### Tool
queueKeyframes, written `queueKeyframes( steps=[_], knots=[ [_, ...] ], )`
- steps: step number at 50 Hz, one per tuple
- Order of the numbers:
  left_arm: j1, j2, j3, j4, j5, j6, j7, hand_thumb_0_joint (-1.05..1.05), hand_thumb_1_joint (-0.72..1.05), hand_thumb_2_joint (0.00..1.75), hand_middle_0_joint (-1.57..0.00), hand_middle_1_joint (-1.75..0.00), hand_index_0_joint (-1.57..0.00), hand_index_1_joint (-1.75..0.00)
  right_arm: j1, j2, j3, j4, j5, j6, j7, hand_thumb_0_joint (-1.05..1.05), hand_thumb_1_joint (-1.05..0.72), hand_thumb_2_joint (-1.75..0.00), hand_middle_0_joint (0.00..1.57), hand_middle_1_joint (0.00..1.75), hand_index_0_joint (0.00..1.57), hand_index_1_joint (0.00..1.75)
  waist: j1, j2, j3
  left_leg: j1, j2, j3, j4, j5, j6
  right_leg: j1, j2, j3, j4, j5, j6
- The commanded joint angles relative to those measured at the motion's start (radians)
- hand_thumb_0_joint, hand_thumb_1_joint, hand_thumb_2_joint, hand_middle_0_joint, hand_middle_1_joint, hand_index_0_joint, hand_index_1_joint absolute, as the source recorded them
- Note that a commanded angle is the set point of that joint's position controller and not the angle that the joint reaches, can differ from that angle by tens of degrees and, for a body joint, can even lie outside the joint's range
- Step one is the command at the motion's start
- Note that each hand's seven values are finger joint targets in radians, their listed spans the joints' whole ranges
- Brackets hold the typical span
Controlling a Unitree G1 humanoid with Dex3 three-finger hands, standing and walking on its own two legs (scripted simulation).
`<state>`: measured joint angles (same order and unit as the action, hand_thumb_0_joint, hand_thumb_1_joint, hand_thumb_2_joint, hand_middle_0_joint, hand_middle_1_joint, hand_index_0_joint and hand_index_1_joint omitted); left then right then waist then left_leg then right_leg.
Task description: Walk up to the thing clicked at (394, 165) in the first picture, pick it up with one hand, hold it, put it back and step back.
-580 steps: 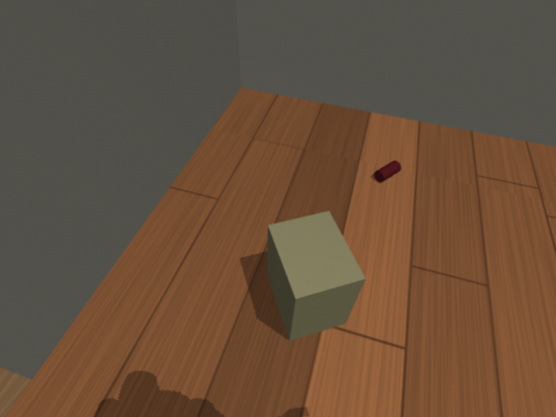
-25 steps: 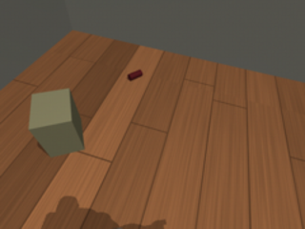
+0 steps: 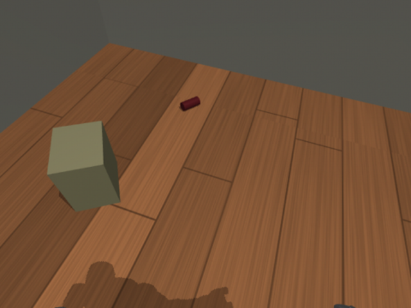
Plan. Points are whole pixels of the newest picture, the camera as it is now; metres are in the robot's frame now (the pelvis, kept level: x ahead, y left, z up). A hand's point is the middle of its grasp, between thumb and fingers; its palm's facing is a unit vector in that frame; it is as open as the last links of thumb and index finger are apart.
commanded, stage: stand
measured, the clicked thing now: (190, 103) +1.52 +0.09 -0.74
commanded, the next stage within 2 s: none
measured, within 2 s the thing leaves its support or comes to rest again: neither
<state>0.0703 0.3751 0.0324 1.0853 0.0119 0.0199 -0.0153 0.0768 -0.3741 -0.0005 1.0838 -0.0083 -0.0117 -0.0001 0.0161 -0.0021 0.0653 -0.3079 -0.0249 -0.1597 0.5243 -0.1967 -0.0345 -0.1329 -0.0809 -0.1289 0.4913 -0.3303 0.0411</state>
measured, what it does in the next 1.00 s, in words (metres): stands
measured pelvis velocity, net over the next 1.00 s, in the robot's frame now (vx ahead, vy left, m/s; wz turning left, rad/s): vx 0.00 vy -0.01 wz -0.06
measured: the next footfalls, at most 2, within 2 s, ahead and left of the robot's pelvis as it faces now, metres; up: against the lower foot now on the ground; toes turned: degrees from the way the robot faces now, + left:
none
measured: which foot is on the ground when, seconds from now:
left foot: down 0.00-1.00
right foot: down 0.00-1.00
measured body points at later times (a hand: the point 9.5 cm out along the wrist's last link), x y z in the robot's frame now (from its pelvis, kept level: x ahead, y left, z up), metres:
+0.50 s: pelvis +0.01 -0.01 +0.01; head +0.02 -0.02 +0.46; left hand +0.09 +0.29 -0.12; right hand +0.09 -0.31 -0.12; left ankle +0.06 +0.14 -0.73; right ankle -0.04 -0.14 -0.73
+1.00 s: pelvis +0.00 -0.01 +0.01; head +0.01 -0.01 +0.46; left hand +0.08 +0.29 -0.13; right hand +0.06 -0.31 -0.12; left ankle +0.06 +0.14 -0.73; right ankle -0.04 -0.14 -0.73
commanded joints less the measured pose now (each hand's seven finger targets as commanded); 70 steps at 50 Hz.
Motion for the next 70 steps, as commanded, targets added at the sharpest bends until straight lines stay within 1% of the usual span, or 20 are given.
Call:
queueKeyframes(
  steps=[1, 7, 14, 16, 19, 24, 27, 31, 33, 38, 39, 44, 46, 47, 49, 55, 59, 64, 66, 70],
  knots=[
    [-0.015, 0.196, 0.037, -0.04, -0.007, -0.018, 0.016, 0.0, 0.9, 0.9, -0.2, -0.3, -0.2, -0.3, -0.065, -0.198, -0.039, -0.054, -0.008, -0.015, -0.008, 0.0, -0.9, -0.9, 0.2, 0.3, 0.2, 0.3, 0.012, 0.037, -0.117, 0.101, 0.124, -0.082, -0.114, 0.22, 0.077, 0.002, -0.047, 0.1, -0.125, 0.032, -0.062],
    [-0.01, 0.205, 0.036, -0.02, -0.01, -0.029, 0.021, 0.0, 0.9, 0.9, -0.2, -0.3, -0.2, -0.3, -0.059, -0.207, -0.039, -0.037, -0.001, -0.014, -0.011, 0.0, -0.9, -0.9, 0.2, 0.3, 0.2, 0.3, 0.006, 0.061, -0.15, 0.117, 0.121, -0.044, -0.117, 0.351, 0.062, 0.078, -0.053, 0.105, -0.135, 0.174, -0.055],
    [-0.019, 0.208, 0.034, -0.005, -0.006, -0.034, 0.025, 0.0, 0.9, 0.9, -0.2, -0.3, -0.2, -0.3, -0.062, -0.187, -0.037, -0.029, 0.004, -0.006, -0.012, 0.0, -0.9, -0.9, 0.2, 0.3, 0.2, 0.3, -0.003, -0.003, -0.128, 0.146, 0.115, -0.006, -0.118, 0.326, 0.053, 0.056, -0.065, 0.102, -0.178, 0.212, -0.051],
    [-0.022, 0.205, 0.032, -0.004, -0.005, -0.035, 0.023, 0.0, 0.9, 0.9, -0.2, -0.3, -0.2, -0.3, -0.055, -0.19, -0.036, -0.021, 0.004, -0.005, -0.011, 0.0, -0.9, -0.9, 0.2, 0.3, 0.2, 0.3, -0.004, -0.005, -0.104, 0.131, 0.114, -0.004, -0.135, 0.283, 0.048, 0.05, -0.064, 0.107, -0.191, 0.161, -0.053],
    [-0.009, 0.201, 0.031, -0.002, -0.006, -0.036, 0.025, 0.0, 0.9, 0.9, -0.2, -0.3, -0.2, -0.3, -0.068, -0.182, -0.035, -0.024, 0.004, -0.006, -0.011, 0.0, -0.9, -0.9, 0.2, 0.3, 0.2, 0.3, 0.002, -0.014, -0.118, 0.164, 0.118, 0.003, -0.119, 0.341, 0.049, 0.054, -0.066, 0.105, -0.189, 0.247, -0.049],
    [-0.012, 0.204, 0.031, -0.008, -0.004, -0.036, 0.024, 0.0, 0.9, 0.9, -0.2, -0.3, -0.2, -0.3, -0.065, -0.181, -0.033, -0.021, 0.005, -0.003, -0.009, 0.0, -0.9, -0.9, 0.2, 0.3, 0.2, 0.3, 0.0, -0.015, -0.089, 0.152, 0.117, 0.009, -0.142, 0.28, 0.043, 0.042, -0.065, 0.11, -0.207, 0.184, -0.05],
    [-0.011, 0.204, 0.033, -0.011, -0.004, -0.037, 0.026, 0.0, 0.9, 0.9, -0.2, -0.3, -0.2, -0.3, -0.063, -0.185, -0.035, -0.022, 0.003, -0.004, -0.01, 0.0, -0.9, -0.9, 0.2, 0.3, 0.2, 0.3, 0.0, -0.01, -0.106, 0.157, 0.12, 0.018, -0.13, 0.326, 0.043, 0.062, -0.065, 0.107, -0.198, 0.259, -0.05],
    [-0.006, 0.202, 0.032, -0.016, -0.005, -0.035, 0.026, 0.0, 0.9, 0.9, -0.2, -0.3, -0.2, -0.3, -0.055, -0.189, -0.032, -0.019, 0.004, -0.007, -0.011, 0.0, -0.9, -0.9, 0.2, 0.3, 0.2, 0.3, 0.002, 0.012, -0.108, 0.152, 0.123, 0.02, -0.14, 0.331, 0.041, 0.074, -0.061, 0.106, -0.193, 0.24, -0.05],
    [-0.012, 0.204, 0.033, -0.017, -0.002, -0.033, 0.024, 0.0, 0.9, 0.9, -0.2, -0.3, -0.2, -0.3, -0.055, -0.184, -0.029, -0.017, 0.004, -0.005, -0.01, 0.0, -0.9, -0.9, 0.2, 0.3, 0.2, 0.3, 0.001, 0.013, -0.081, 0.135, 0.122, 0.011, -0.163, 0.251, 0.041, 0.059, -0.058, 0.112, -0.214, 0.151, -0.051],
    [-0.006, 0.201, 0.033, -0.015, 0.0, -0.031, 0.021, 0.0, 0.9, 0.9, -0.2, -0.3, -0.2, -0.3, -0.049, -0.19, -0.027, -0.018, 0.003, -0.005, -0.009, 0.0, -0.9, -0.9, 0.2, 0.3, 0.2, 0.3, 0.001, 0.012, -0.068, 0.125, 0.122, 0.001, -0.182, 0.189, 0.048, 0.046, -0.056, 0.118, -0.222, 0.102, -0.054],
    [-0.002, 0.199, 0.032, -0.014, 0.001, -0.03, 0.02, 0.0, 0.9, 0.9, -0.2, -0.3, -0.2, -0.3, -0.047, -0.189, -0.027, -0.016, 0.001, -0.005, -0.009, 0.0, -0.9, -0.9, 0.2, 0.3, 0.2, 0.3, -0.004, 0.011, -0.054, 0.124, 0.116, 0.001, -0.192, 0.135, 0.045, 0.019, -0.054, 0.122, -0.232, 0.064, -0.055],
    [0.004, 0.204, 0.029, -0.017, 0.002, -0.032, 0.018, 0.0, 0.9, 0.9, -0.2, -0.3, -0.2, -0.3, -0.032, -0.191, -0.032, -0.011, -0.001, -0.005, -0.005, 0.0, -0.9, -0.9, 0.2, 0.3, 0.2, 0.3, -0.004, 0.012, -0.036, 0.117, 0.115, -0.002, -0.196, 0.101, 0.043, 0.0, -0.059, 0.132, -0.248, 0.01, -0.058],
    [0.003, 0.204, 0.032, -0.016, 0.0, -0.033, 0.017, 0.0, 0.9, 0.9, -0.2, -0.3, -0.2, -0.3, -0.02, -0.193, -0.031, -0.009, -0.002, -0.007, -0.006, 0.0, -0.9, -0.9, 0.2, 0.3, 0.2, 0.3, -0.008, 0.015, -0.055, 0.11, 0.118, -0.003, -0.198, 0.123, 0.047, 0.024, -0.058, 0.13, -0.234, 0.054, -0.058],
    [0.011, 0.204, 0.031, -0.019, -0.001, -0.035, 0.018, 0.0, 0.9, 0.9, -0.2, -0.3, -0.2, -0.3, -0.026, -0.187, -0.03, -0.013, -0.002, -0.009, -0.006, 0.0, -0.9, -0.9, 0.2, 0.3, 0.2, 0.3, 0.001, 0.014, -0.07, 0.123, 0.125, -0.003, -0.191, 0.184, 0.046, 0.038, -0.058, 0.125, -0.226, 0.096, -0.056],
    [0.008, 0.201, 0.03, -0.021, -0.001, -0.035, 0.018, 0.0, 0.9, 0.9, -0.2, -0.3, -0.2, -0.3, -0.017, -0.193, -0.031, -0.01, -0.001, -0.01, -0.007, 0.0, -0.9, -0.9, 0.2, 0.3, 0.2, 0.3, -0.006, 0.017, -0.07, 0.12, 0.122, -0.001, -0.19, 0.165, 0.045, 0.032, -0.056, 0.129, -0.229, 0.082, -0.056],
    [0.028, 0.204, 0.031, -0.017, -0.006, -0.035, 0.02, 0.0, 0.9, 0.9, -0.2, -0.3, -0.2, -0.3, -0.01, -0.186, -0.026, -0.007, -0.001, -0.012, -0.011, 0.0, -0.9, -0.9, 0.2, 0.3, 0.2, 0.3, -0.001, 0.012, -0.114, 0.143, 0.129, 0.007, -0.169, 0.299, 0.046, 0.074, -0.059, 0.119, -0.199, 0.211, -0.05],
    [0.028, 0.195, 0.026, -0.013, -0.005, -0.03, 0.018, 0.0, 0.9, 0.9, -0.2, -0.3, -0.2, -0.3, -0.008, -0.195, -0.025, 0.001, 0.002, -0.01, -0.012, 0.0, -0.9, -0.9, 0.2, 0.3, 0.2, 0.3, -0.003, 0.028, -0.089, 0.127, 0.129, -0.001, -0.189, 0.218, 0.045, 0.058, -0.053, 0.121, -0.209, 0.133, -0.052],
    [0.034, 0.197, 0.025, -0.009, -0.002, -0.031, 0.019, 0.0, 0.9, 0.9, -0.2, -0.3, -0.2, -0.3, -0.009, -0.194, -0.025, -0.002, 0.002, -0.008, -0.01, 0.0, -0.9, -0.9, 0.2, 0.3, 0.2, 0.3, -0.01, 0.012, -0.073, 0.132, 0.125, -0.003, -0.191, 0.179, 0.045, 0.031, -0.055, 0.124, -0.22, 0.108, -0.053],
    [0.037, 0.196, 0.025, -0.011, -0.002, -0.033, 0.02, 0.0, 0.9, 0.9, -0.2, -0.3, -0.2, -0.3, -0.019, -0.196, -0.027, -0.003, 0.002, -0.008, -0.01, 0.0, -0.9, -0.9, 0.2, 0.3, 0.2, 0.3, -0.005, 0.016, -0.077, 0.146, 0.126, -0.003, -0.185, 0.206, 0.046, 0.025, -0.057, 0.122, -0.221, 0.127, -0.052],
    [0.035, 0.202, 0.027, -0.017, -0.007, -0.036, 0.023, 0.0, 0.9, 0.9, -0.2, -0.3, -0.2, -0.3, -0.021, -0.191, -0.025, -0.008, 0.0, -0.011, -0.012, 0.0, -0.9, -0.9, 0.2, 0.3, 0.2, 0.3, -0.002, 0.008, -0.119, 0.17, 0.13, 0.016, -0.153, 0.343, 0.048, 0.067, -0.065, 0.118, -0.2, 0.262, -0.047]
  ],
)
